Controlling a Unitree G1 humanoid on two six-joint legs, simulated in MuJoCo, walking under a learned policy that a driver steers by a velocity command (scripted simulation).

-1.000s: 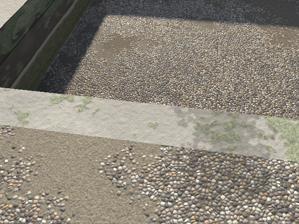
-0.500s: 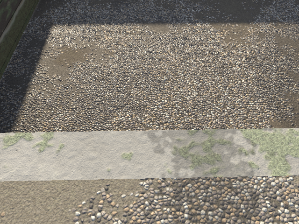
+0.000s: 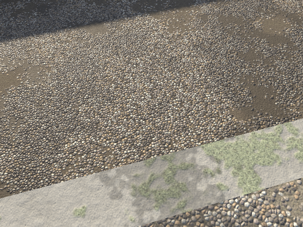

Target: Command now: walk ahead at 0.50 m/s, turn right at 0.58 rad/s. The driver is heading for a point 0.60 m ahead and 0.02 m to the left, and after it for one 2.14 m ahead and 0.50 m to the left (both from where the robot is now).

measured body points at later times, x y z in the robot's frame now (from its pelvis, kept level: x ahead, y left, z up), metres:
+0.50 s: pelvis +0.28 +0.04 -0.01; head +0.29 +0.05 +0.44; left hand +0.40 +0.30 -0.13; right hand +0.31 -0.22 -0.13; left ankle +0.33 +0.13 -0.74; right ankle +0.25 -0.10 -0.65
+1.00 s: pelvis +0.47 -0.04 -0.01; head +0.47 -0.06 +0.44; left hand +0.54 +0.22 -0.13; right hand +0.55 -0.32 -0.13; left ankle +0.48 +0.09 -0.65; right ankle +0.50 -0.14 -0.74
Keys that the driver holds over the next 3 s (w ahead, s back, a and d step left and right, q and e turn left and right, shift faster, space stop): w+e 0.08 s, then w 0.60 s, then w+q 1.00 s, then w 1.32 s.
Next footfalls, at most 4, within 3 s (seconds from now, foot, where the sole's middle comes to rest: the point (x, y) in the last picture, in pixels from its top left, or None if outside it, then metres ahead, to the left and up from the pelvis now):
0.30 left None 0.37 0.13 -0.78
0.78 right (203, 209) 0.54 -0.15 -0.78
1.22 left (147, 200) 0.58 0.10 -0.78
1.58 right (190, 185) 0.65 -0.10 -0.78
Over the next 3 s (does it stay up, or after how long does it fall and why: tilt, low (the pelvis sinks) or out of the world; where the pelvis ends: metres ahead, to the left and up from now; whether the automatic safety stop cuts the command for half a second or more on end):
stays up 0.59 0.00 -0.02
